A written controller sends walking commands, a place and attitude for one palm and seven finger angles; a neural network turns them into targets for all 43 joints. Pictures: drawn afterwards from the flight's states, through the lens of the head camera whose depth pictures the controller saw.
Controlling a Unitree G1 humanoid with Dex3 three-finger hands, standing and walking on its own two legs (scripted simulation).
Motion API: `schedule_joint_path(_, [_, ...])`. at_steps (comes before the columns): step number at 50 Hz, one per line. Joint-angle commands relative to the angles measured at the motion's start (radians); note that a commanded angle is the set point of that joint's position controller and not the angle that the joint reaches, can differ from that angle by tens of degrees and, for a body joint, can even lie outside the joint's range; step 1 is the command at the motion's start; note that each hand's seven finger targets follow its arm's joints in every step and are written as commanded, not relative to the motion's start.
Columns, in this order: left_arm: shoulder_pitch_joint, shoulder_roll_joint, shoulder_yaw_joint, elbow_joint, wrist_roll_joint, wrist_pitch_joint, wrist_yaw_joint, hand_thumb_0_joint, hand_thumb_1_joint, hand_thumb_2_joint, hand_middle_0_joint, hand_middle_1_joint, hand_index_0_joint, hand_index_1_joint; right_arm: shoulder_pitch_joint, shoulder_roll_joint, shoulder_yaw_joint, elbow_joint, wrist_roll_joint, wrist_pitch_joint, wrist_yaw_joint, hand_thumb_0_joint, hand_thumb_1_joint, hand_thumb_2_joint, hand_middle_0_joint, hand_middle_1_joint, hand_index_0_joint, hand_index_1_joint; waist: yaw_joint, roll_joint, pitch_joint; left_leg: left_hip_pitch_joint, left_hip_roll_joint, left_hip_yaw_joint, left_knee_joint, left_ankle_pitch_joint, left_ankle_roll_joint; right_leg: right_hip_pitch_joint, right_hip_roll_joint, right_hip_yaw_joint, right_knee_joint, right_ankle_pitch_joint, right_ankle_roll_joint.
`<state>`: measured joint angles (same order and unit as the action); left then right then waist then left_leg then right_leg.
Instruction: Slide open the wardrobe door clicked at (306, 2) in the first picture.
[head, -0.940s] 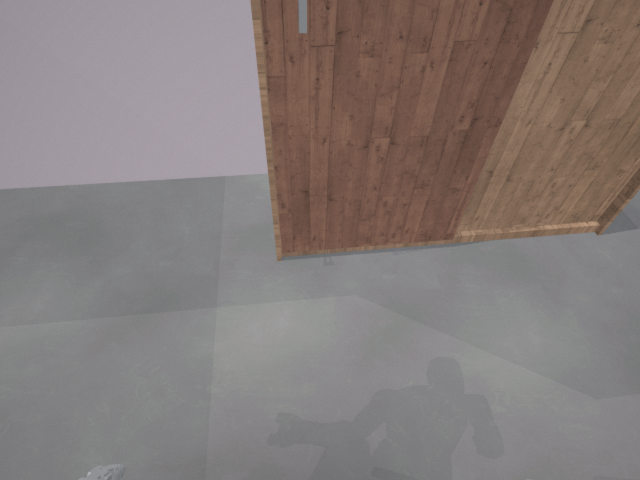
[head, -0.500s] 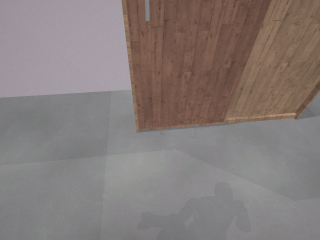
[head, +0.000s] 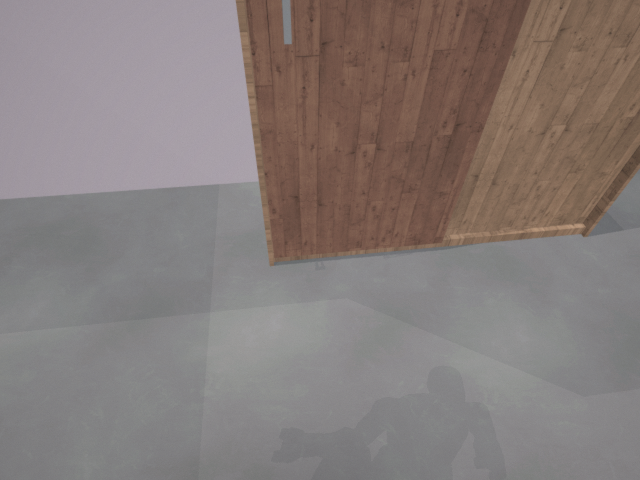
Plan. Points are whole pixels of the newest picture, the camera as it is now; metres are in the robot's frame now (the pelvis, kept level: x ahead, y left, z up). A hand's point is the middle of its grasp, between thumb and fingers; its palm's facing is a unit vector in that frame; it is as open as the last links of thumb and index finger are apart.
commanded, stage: look at it before walking up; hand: left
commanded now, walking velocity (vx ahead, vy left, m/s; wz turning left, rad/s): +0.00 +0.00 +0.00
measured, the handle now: out of the picture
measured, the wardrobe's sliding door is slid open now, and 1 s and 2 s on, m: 0.00 0.00 0.00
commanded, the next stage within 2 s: walk to a spot facing it in 0.50 s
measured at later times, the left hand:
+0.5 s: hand out of the picture +0.06 +0.25 -0.16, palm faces -0.03 -0.94 -0.33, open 7.4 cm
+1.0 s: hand out of the picture +0.08 +0.17 -0.18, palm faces -0.10 -0.97 -0.22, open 7.4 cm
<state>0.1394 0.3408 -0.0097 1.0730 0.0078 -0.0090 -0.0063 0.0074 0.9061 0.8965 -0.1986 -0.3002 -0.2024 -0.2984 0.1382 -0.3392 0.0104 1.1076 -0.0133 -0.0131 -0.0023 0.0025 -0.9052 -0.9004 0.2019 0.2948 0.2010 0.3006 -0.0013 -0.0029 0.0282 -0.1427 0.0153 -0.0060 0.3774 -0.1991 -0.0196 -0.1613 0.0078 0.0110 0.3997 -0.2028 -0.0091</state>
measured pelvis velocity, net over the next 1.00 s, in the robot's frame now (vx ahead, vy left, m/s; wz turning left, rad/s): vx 0.06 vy -0.03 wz -0.17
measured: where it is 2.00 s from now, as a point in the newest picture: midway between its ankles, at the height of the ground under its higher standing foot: (345, 453)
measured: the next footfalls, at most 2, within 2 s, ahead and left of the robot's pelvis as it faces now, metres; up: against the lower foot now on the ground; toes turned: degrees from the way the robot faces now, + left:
left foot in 1.40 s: +0.40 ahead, +0.05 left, +0.00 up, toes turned -17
right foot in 1.84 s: +0.33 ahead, -0.20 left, +0.00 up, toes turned -46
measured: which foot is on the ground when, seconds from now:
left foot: down 0.00-0.94, up 0.96-1.00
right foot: down 0.00-1.00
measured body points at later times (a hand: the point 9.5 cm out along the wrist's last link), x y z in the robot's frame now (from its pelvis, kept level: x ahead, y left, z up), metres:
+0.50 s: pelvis +0.00 +0.00 +0.00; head +0.00 +0.01 +0.45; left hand +0.07 +0.30 -0.13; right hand +0.07 -0.29 -0.13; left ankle +0.00 +0.13 -0.74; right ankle +0.01 -0.11 -0.74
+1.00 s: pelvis +0.06 -0.03 -0.02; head +0.07 -0.05 +0.43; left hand +0.09 +0.22 -0.16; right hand +0.03 -0.28 -0.18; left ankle +0.01 +0.12 -0.71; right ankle +0.04 -0.11 -0.75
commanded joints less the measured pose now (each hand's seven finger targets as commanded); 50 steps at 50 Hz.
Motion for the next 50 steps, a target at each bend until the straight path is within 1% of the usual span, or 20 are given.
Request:
schedule_joint_path(1, [-0.045,0.206,0.045,-0.063,0.002,-0.020,0.019,0.000,0.900,0.900,-0.200,-0.300,-0.200,-0.300,-0.057,-0.202,-0.046,-0.061,0.004,-0.021,-0.010,0.000,-0.900,-0.900,0.200,0.300,0.200,0.300,0.002,-0.003,-0.046,-0.006,0.097,-0.087,-0.061,0.084,0.041,0.001,-0.126,0.108,-0.085,0.080,-0.025])
schedule_joint_path(14, [-0.040,0.206,0.045,-0.062,0.004,-0.020,0.018,0.000,0.900,0.900,-0.200,-0.300,-0.200,-0.300,-0.061,-0.202,-0.048,-0.062,0.005,-0.020,-0.009,0.000,-0.900,-0.900,0.200,0.300,0.200,0.300,0.001,0.009,-0.038,-0.003,0.096,-0.092,-0.070,0.063,0.041,-0.012,-0.123,0.112,-0.100,0.046,-0.023])
schedule_joint_path(22, [-0.031,0.207,0.043,-0.055,0.003,-0.022,0.017,0.000,0.900,0.900,-0.200,-0.300,-0.200,-0.300,-0.058,-0.207,-0.047,-0.060,0.006,-0.022,-0.009,0.000,-0.900,-0.900,0.200,0.300,0.200,0.300,0.000,0.008,-0.064,0.017,0.100,-0.094,-0.069,0.095,0.042,0.007,-0.125,0.107,-0.095,0.091,-0.022])
schedule_joint_path(30, [-0.032,0.207,0.043,-0.052,0.004,-0.021,0.018,0.000,0.900,0.900,-0.200,-0.300,-0.200,-0.300,-0.057,-0.207,-0.045,-0.058,0.007,-0.023,-0.010,0.000,-0.900,-0.900,0.200,0.300,0.200,0.300,0.002,0.003,-0.058,0.010,0.101,-0.100,-0.078,0.102,0.043,0.018,-0.125,0.102,-0.094,0.097,-0.020])
schedule_joint_path(32, [0.029,0.103,0.023,-0.029,0.002,-0.001,0.019,0.000,0.900,0.900,-0.200,-0.300,-0.200,-0.300,-0.008,-0.102,-0.024,-0.037,-0.001,-0.009,-0.008,0.000,-0.900,-0.900,0.200,0.300,0.200,0.300,0.003,0.011,-0.063,0.027,0.100,-0.061,-0.052,0.008,0.024,-0.008,-0.113,0.109,-0.086,0.000,-0.009])
schedule_joint_path(34, [0.061,0.089,0.029,-0.035,0.010,0.017,0.011,0.000,0.900,0.900,-0.200,-0.300,-0.200,-0.300,0.036,-0.090,-0.029,-0.041,-0.006,0.003,-0.007,0.000,-0.900,-0.900,0.200,0.300,0.200,0.300,-0.001,0.008,-0.023,0.002,0.102,-0.045,-0.042,-0.193,0.026,-0.081,-0.088,0.136,-0.069,-0.195,-0.018])
schedule_joint_path(36, [0.075,0.094,0.043,-0.066,0.014,0.026,-0.002,0.000,0.900,0.900,-0.200,-0.300,-0.200,-0.300,0.048,-0.111,-0.045,-0.064,-0.009,0.008,-0.007,0.000,-0.900,-0.900,0.200,0.300,0.200,0.300,0.000,0.019,0.067,-0.059,0.122,-0.065,-0.060,-0.370,0.044,-0.169,-0.056,0.148,-0.037,-0.321,-0.027])
schedule_joint_path(37, [0.088,0.087,0.050,-0.082,0.016,0.027,-0.007,0.000,0.900,0.900,-0.200,-0.300,-0.200,-0.300,0.057,-0.123,-0.054,-0.077,-0.009,0.007,-0.008,0.000,-0.900,-0.900,0.200,0.300,0.200,0.300,-0.001,0.047,0.090,-0.060,0.140,-0.085,-0.072,-0.419,0.058,-0.216,-0.035,0.143,0.005,-0.337,-0.031])
schedule_joint_path(39, [0.103,0.056,0.058,-0.116,0.016,0.021,-0.016,0.000,0.900,0.900,-0.200,-0.300,-0.200,-0.300,0.098,-0.153,-0.074,-0.095,-0.008,0.000,-0.011,0.000,-0.900,-0.900,0.200,0.300,0.200,0.300,-0.012,0.127,0.098,-0.022,0.232,-0.180,-0.129,-0.497,0.114,-0.304,0.022,0.065,0.182,-0.299,-0.022])
schedule_joint_path(40, [0.100,0.027,0.062,-0.132,0.015,0.016,-0.021,0.000,0.900,0.900,-0.200,-0.300,-0.200,-0.300,0.114,-0.166,-0.085,-0.101,-0.005,-0.008,-0.013,0.000,-0.900,-0.900,0.200,0.300,0.200,0.300,-0.018,0.174,0.079,0.007,0.307,-0.232,-0.162,-0.464,0.155,-0.326,0.031,-0.006,0.313,-0.227,-0.011])
schedule_joint_path(41, [0.072,0.008,0.065,-0.152,0.016,0.011,-0.026,0.000,0.900,0.900,-0.200,-0.300,-0.200,-0.300,0.128,-0.160,-0.090,-0.105,-0.006,-0.017,-0.014,0.000,-0.900,-0.900,0.200,0.300,0.200,0.300,-0.027,0.188,0.076,0.048,0.344,-0.227,-0.169,-0.360,0.186,-0.374,-0.003,-0.027,0.376,-0.260,-0.003])
schedule_joint_path(42, [0.055,0.001,0.070,-0.168,0.016,0.006,-0.030,0.000,0.900,0.900,-0.200,-0.300,-0.200,-0.300,0.132,-0.143,-0.092,-0.108,-0.008,-0.023,-0.014,0.000,-0.900,-0.900,0.200,0.300,0.200,0.300,-0.030,0.176,0.076,0.060,0.354,-0.190,-0.150,-0.258,0.194,-0.382,-0.035,-0.030,0.384,-0.292,0.000])
schedule_joint_path(43, [0.067,-0.008,0.074,-0.172,0.014,0.001,-0.035,0.000,0.900,0.900,-0.200,-0.300,-0.200,-0.300,0.123,-0.132,-0.091,-0.112,-0.009,-0.026,-0.015,0.000,-0.900,-0.900,0.200,0.300,0.200,0.300,-0.018,0.166,0.065,0.056,0.351,-0.143,-0.112,-0.173,0.186,-0.353,-0.049,-0.037,0.355,-0.295,-0.001])
schedule_joint_path(44, [0.098,-0.027,0.077,-0.162,0.015,-0.003,-0.037,0.000,0.900,0.900,-0.200,-0.300,-0.200,-0.300,0.112,-0.118,-0.090,-0.114,-0.011,-0.028,-0.016,0.000,-0.900,-0.900,0.200,0.300,0.200,0.300,0.001,0.150,0.061,0.010,0.329,-0.076,-0.054,-0.097,0.161,-0.262,-0.049,-0.061,0.293,-0.255,-0.003])
schedule_joint_path(45, [0.193,-0.039,0.081,-0.136,0.017,-0.007,-0.039,0.000,0.900,0.900,-0.200,-0.300,-0.200,-0.300,0.082,-0.105,-0.089,-0.120,-0.010,-0.028,-0.018,0.000,-0.900,-0.900,0.200,0.300,0.200,0.300,0.047,0.121,0.020,-0.042,0.284,0.010,0.076,-0.054,0.122,-0.117,-0.029,-0.089,0.184,-0.164,-0.009])
schedule_joint_path(46, [0.318,-0.003,0.092,-0.093,0.021,-0.018,-0.034,0.000,0.900,0.900,-0.200,-0.300,-0.200,-0.300,0.072,-0.075,-0.083,-0.130,-0.007,-0.028,-0.013,0.000,-0.900,-0.900,0.200,0.300,0.200,0.300,0.099,-0.007,-0.021,-0.186,0.200,0.109,0.316,-0.091,0.065,0.101,-0.030,-0.049,0.050,-0.099,-0.031])
schedule_joint_path(47, [0.450,0.138,0.124,-0.061,0.028,-0.037,-0.012,0.000,0.900,0.900,-0.200,-0.300,-0.200,-0.300,0.052,0.019,-0.064,-0.184,0.005,-0.031,-0.001,0.000,-0.900,-0.900,0.200,0.300,0.200,0.300,0.141,-0.413,-0.039,-0.546,0.043,0.217,0.695,-0.359,-0.011,0.295,-0.335,0.488,-0.142,-0.153,-0.149])
schedule_joint_path(48, [0.505,0.139,0.120,-0.057,0.003,-0.039,0.010,0.000,0.900,0.900,-0.200,-0.300,-0.200,-0.300,-0.046,-0.021,-0.066,-0.232,-0.003,-0.038,-0.001,0.000,-0.900,-0.900,0.200,0.300,0.200,0.300,0.161,-0.287,-0.012,-0.634,0.055,0.067,0.794,-0.391,-0.003,0.262,-0.409,0.657,-0.203,-0.085,-0.226])
schedule_joint_path(49, [0.455,0.109,0.115,-0.062,0.006,-0.038,0.015,0.000,0.900,0.900,-0.200,-0.300,-0.200,-0.300,-0.105,-0.007,-0.072,-0.235,0.000,-0.043,0.000,0.000,-0.900,-0.900,0.200,0.300,0.200,0.300,0.142,-0.152,0.046,-0.655,0.090,0.021,0.834,-0.306,0.001,0.190,-0.377,0.613,-0.199,-0.129,-0.259])
schedule_joint_path(50, [0.396,0.072,0.103,-0.077,0.009,-0.040,0.014,0.000,0.900,0.900,-0.200,-0.300,-0.200,-0.300,-0.097,0.001,-0.073,-0.229,-0.005,-0.043,0.003,0.000,-0.900,-0.900,0.200,0.300,0.200,0.300,0.107,-0.089,0.088,-0.644,0.114,0.011,0.837,-0.236,-0.004,0.120,-0.356,0.561,-0.201,-0.177,-0.259])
